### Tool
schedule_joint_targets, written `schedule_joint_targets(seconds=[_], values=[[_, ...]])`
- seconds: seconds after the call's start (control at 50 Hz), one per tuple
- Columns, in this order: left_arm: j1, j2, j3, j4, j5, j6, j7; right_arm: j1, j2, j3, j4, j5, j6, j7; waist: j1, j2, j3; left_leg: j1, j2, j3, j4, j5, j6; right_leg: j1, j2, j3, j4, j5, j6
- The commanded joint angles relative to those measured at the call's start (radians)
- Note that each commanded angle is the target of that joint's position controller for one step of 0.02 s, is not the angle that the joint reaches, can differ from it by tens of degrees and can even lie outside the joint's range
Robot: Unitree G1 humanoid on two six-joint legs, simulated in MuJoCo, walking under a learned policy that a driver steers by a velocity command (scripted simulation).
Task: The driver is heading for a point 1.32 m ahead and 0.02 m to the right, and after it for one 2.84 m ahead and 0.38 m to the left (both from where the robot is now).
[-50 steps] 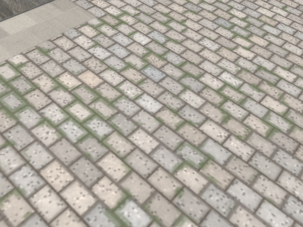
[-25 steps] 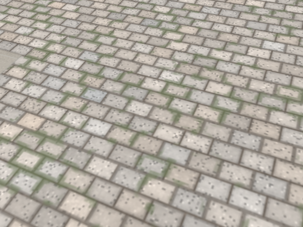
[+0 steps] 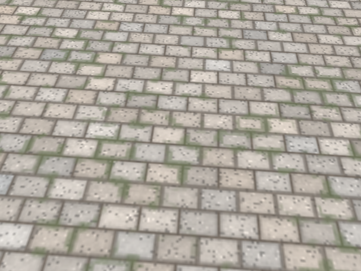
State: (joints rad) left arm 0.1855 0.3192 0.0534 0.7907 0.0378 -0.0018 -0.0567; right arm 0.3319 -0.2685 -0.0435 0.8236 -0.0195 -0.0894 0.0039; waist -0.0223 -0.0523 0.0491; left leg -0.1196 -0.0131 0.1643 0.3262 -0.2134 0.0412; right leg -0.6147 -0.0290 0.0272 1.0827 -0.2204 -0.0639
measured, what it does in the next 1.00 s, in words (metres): walks ahead: right foot, then left foot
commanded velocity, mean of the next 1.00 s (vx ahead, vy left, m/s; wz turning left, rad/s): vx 0.50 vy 0.00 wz -0.09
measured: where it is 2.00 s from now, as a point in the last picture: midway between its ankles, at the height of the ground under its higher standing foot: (181, 137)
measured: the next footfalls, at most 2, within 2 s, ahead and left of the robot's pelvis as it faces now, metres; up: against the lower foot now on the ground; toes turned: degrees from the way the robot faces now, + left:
right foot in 0.24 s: +0.30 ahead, -0.12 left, +0.00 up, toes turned -12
left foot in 0.80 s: +0.64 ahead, -0.03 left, +0.00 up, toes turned -3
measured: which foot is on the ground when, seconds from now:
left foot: down 0.00-0.26, up 0.28-0.78, down 0.80-1.00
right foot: up 0.00-0.22, down 0.24-0.82, up 0.84-1.00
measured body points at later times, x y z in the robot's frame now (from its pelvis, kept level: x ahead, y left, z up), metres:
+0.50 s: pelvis +0.28 -0.08 +0.00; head +0.31 -0.09 +0.45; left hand +0.40 +0.18 -0.13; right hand +0.34 -0.36 -0.12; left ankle +0.38 +0.07 -0.67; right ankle +0.26 -0.11 -0.74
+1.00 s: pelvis +0.58 -0.07 -0.01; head +0.61 -0.07 +0.44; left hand +0.70 +0.18 -0.13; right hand +0.64 -0.36 -0.13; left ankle +0.60 -0.03 -0.74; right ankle +0.57 -0.22 -0.66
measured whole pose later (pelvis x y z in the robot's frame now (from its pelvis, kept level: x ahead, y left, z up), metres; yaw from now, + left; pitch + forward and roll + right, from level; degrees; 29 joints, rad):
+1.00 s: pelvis +0.58 -0.07 -0.01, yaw +0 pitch +1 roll +0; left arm 0.19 0.26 0.01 0.80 0.05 -0.07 -0.01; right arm 0.31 -0.29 -0.06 0.84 0.00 -0.03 0.01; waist -0.01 -0.02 0.05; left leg -0.23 -0.15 0.00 0.41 -0.18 0.14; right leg -0.53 -0.05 0.04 1.16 -0.32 0.01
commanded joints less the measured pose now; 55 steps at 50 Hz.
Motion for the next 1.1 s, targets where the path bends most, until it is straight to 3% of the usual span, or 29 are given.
schedule_joint_targets(seconds=[0.02,0.08,0.14,0.18,0.22,0.24,0.26,0.28,0.3,0.32,0.34,0.36,0.4,0.44,0.48,0.58,0.68,0.7,0.74,0.78,0.8,0.82,0.84,0.86,0.9,0.94,1.0,1.1], values=[[-0.052,0.003,-0.01,-0.081,-0.001,-0.007,-0.019,-0.016,-0.09,-0.017,-0.037,0.001,-0.021,0.003,0.022,0.129,0.021,-0.015,0.26,-0.105,-0.191,0.256,0.121,-0.058,-0.041,0.002,-0.113,0.135,0.015],[-0.164,-0.017,-0.024,-0.118,-0.006,-0.015,-0.036,0.0,-0.111,-0.022,-0.022,0.003,-0.021,-0.001,0.001,0.127,0.031,-0.029,0.238,-0.005,-0.184,0.302,0.092,0.035,-0.03,-0.073,-0.324,0.239,0.006],[-0.225,-0.004,-0.024,-0.142,0.003,-0.013,-0.039,0.055,-0.142,-0.029,0.007,0.004,-0.01,-0.009,-0.017,0.122,0.046,0.076,0.272,0.022,-0.155,0.389,0.079,0.051,-0.016,-0.114,-0.424,0.185,-0.021],[-0.217,0.012,-0.017,-0.145,0.012,-0.012,-0.03,0.078,-0.163,-0.033,0.024,0.003,0.007,-0.016,-0.008,0.13,0.024,0.167,0.285,0.054,-0.05,0.645,0.067,0.091,0.031,-0.148,-0.464,0.079,-0.054],[-0.084,0.04,0.0,-0.11,0.015,-0.019,-0.015,0.092,-0.193,-0.037,0.034,-0.001,0.03,-0.022,0.05,0.144,-0.067,0.199,0.288,0.083,0.206,0.898,0.06,0.251,0.111,-0.169,-0.502,-0.032,-0.1],[0.08,0.066,0.019,-0.056,0.021,-0.027,-0.002,0.086,-0.194,-0.035,0.026,0.0,0.039,-0.022,0.121,0.109,-0.158,0.117,0.272,0.103,0.434,0.825,0.04,0.459,0.142,-0.154,-0.568,-0.014,-0.131],[0.214,0.16,0.053,-0.029,0.028,-0.024,0.018,0.105,-0.151,-0.023,-0.012,0.004,0.037,-0.016,0.164,-0.006,-0.275,-0.141,0.238,0.109,0.751,0.489,0.0,0.739,-0.042,0.111,-0.608,-0.196,-0.195],[0.17,0.253,0.078,-0.055,-0.007,-0.01,0.028,0.083,-0.088,-0.016,-0.09,0.007,0.03,0.003,0.097,-0.221,-0.358,-0.53,0.022,0.023,1.096,-0.318,-0.063,0.958,-0.3,0.668,-0.733,-0.193,-0.325],[0.205,0.232,0.075,-0.062,-0.018,-0.002,0.035,-0.038,-0.163,-0.027,-0.116,-0.001,0.022,0.002,0.154,-0.049,-0.328,-0.646,0.042,-0.156,1.135,-0.271,-0.055,0.954,-0.297,0.671,-0.783,-0.02,-0.323],[0.175,0.193,0.068,-0.039,-0.023,-0.005,0.046,-0.08,-0.13,-0.015,-0.127,0.011,0.01,0.004,0.127,0.002,-0.205,-0.661,0.094,-0.179,1.077,-0.175,-0.043,0.846,-0.275,0.504,-0.776,0.125,-0.307],[0.136,0.132,0.052,-0.029,-0.026,-0.013,0.051,-0.051,-0.113,-0.008,-0.106,0.012,0.004,0.002,0.072,0.055,-0.12,-0.592,0.132,-0.176,0.959,-0.132,-0.037,0.7,-0.231,0.398,-0.785,0.274,-0.262],[0.1,0.098,0.04,-0.027,-0.026,-0.024,0.055,-0.045,-0.108,-0.008,-0.1,-0.003,0.015,0.003,0.032,0.064,-0.088,-0.529,0.152,-0.186,0.889,-0.132,-0.04,0.608,-0.182,0.328,-0.795,0.35,-0.232],[0.068,0.053,0.021,-0.028,-0.026,-0.047,0.052,0.022,-0.093,-0.004,-0.065,-0.025,0.051,0.01,-0.011,0.051,-0.101,-0.424,0.155,-0.175,0.827,-0.121,-0.049,0.52,-0.143,0.249,-0.832,0.422,-0.213],[0.103,0.06,0.019,0.001,-0.029,-0.066,0.046,0.022,-0.075,-0.002,-0.054,-0.022,0.067,0.024,-0.013,0.039,-0.082,-0.421,0.151,-0.154,0.769,-0.067,-0.053,0.488,-0.127,0.191,-0.881,0.432,-0.205],[0.138,0.074,0.021,0.025,-0.026,-0.075,0.043,-0.054,-0.074,-0.003,-0.071,-0.014,0.072,0.028,0.01,0.033,-0.034,-0.483,0.16,-0.151,0.703,0.023,-0.051,0.491,-0.123,0.153,-0.926,0.406,-0.184],[0.194,0.065,0.01,0.067,-0.02,-0.087,0.047,-0.192,-0.068,-0.003,-0.102,0.002,0.066,0.034,0.06,0.019,0.019,-0.572,0.114,-0.179,0.53,0.191,-0.025,0.585,-0.118,0.046,-0.962,0.415,-0.117],[0.241,0.049,-0.005,0.113,-0.012,-0.092,0.068,-0.309,-0.051,0.008,-0.143,-0.007,0.056,0.044,0.095,0.018,0.064,-0.578,0.06,-0.115,0.355,0.213,0.014,0.704,-0.151,-0.039,-0.951,0.537,-0.087],[0.243,0.052,-0.007,0.121,-0.009,-0.091,0.073,-0.316,-0.047,0.01,-0.149,-0.009,0.054,0.046,0.091,0.014,0.063,-0.556,0.047,-0.094,0.322,0.187,0.028,0.727,-0.158,-0.055,-0.927,0.606,-0.079],[0.225,0.075,-0.006,0.129,-0.004,-0.091,0.083,-0.27,-0.055,0.006,-0.142,-0.009,0.054,0.042,0.059,-0.014,0.023,-0.45,-0.01,-0.042,0.284,0.097,0.066,0.762,-0.165,-0.093,-0.812,0.924,-0.055],[0.208,0.11,0.002,0.129,0.004,-0.081,0.092,-0.102,-0.091,-0.01,-0.094,-0.013,0.049,0.033,-0.019,-0.045,-0.078,-0.278,-0.073,-0.021,0.258,0.004,0.109,0.778,-0.171,-0.119,-0.549,1.164,-0.041],[0.187,0.123,0.004,0.118,-0.001,-0.075,0.093,0.053,-0.117,-0.025,-0.047,-0.022,0.04,0.028,-0.094,-0.029,-0.156,-0.076,-0.077,-0.055,0.183,0.039,0.143,0.686,-0.155,-0.144,-0.331,1.053,-0.033],[0.172,0.1,-0.005,0.079,-0.007,-0.082,0.092,0.204,-0.202,-0.054,-0.018,-0.034,0.041,0.014,-0.156,0.067,-0.262,0.173,0.11,-0.302,0.157,-0.013,0.216,0.468,-0.102,-0.174,-0.009,0.679,-0.018],[0.218,0.025,-0.013,0.035,-0.027,-0.095,0.069,0.153,-0.281,-0.079,-0.032,-0.014,0.054,0.008,-0.063,0.348,-0.338,0.443,0.361,-0.889,0.046,0.088,0.392,0.027,0.152,-0.115,0.368,-0.249,0.039],[0.153,0.082,-0.008,0.027,-0.001,-0.104,0.063,0.106,-0.257,-0.08,-0.036,0.024,0.059,0.016,-0.076,0.147,-0.301,0.416,0.341,-0.871,0.005,0.105,0.395,-0.09,0.081,0.062,0.414,-0.216,0.023],[0.083,0.065,-0.016,-0.003,-0.015,-0.121,0.055,0.02,-0.151,-0.055,-0.038,0.015,0.062,0.01,-0.019,0.006,-0.08,0.141,0.284,-0.641,-0.045,0.218,0.326,-0.079,-0.012,0.047,0.261,-0.098,0.03],[0.086,0.044,-0.022,-0.013,0.011,-0.083,0.053,-0.02,-0.115,-0.041,-0.036,0.016,0.052,0.004,0.035,0.011,-0.035,-0.017,0.195,-0.519,-0.079,0.312,0.276,0.018,-0.044,0.039,0.141,-0.102,0.062],[0.08,0.017,-0.03,-0.033,0.017,-0.043,0.047,0.004,-0.151,-0.05,-0.027,0.02,0.031,0.006,0.05,0.062,-0.042,-0.089,0.138,-0.447,-0.104,0.375,0.266,0.044,-0.048,0.0,0.009,-0.072,0.1],[-0.128,0.006,-0.041,-0.11,0.007,-0.043,0.038,0.072,-0.164,-0.06,-0.019,0.024,0.037,0.004,-0.021,0.108,-0.015,-0.072,0.077,-0.428,-0.099,0.343,0.193,0.009,-0.035,-0.028,-0.29,0.156,0.131]])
